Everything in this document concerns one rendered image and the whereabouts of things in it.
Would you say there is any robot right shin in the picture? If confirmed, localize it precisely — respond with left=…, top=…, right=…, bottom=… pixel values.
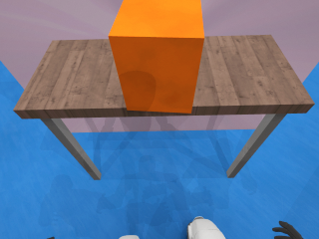
left=192, top=216, right=203, bottom=222

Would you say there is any carton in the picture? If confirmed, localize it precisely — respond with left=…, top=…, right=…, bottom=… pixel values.
left=108, top=0, right=204, bottom=114

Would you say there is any robot right hand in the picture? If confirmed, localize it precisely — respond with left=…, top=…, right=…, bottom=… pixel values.
left=272, top=221, right=303, bottom=239

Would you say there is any robot right thigh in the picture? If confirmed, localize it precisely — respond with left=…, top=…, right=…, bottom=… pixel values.
left=187, top=218, right=226, bottom=239

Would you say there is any table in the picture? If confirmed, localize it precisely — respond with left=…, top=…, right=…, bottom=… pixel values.
left=13, top=35, right=315, bottom=180

